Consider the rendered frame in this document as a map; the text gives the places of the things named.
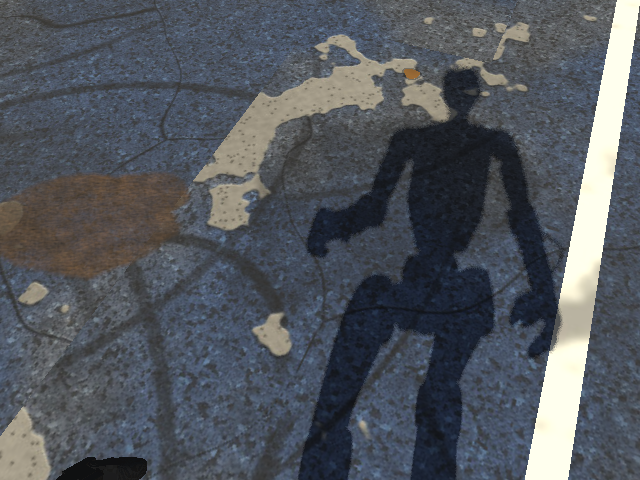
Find robot left hand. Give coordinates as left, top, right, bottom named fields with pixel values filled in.
left=56, top=457, right=147, bottom=480

